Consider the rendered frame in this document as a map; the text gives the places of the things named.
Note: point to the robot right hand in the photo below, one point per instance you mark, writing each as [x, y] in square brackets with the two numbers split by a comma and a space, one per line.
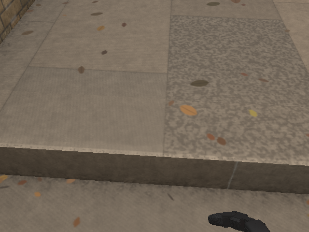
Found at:
[237, 220]

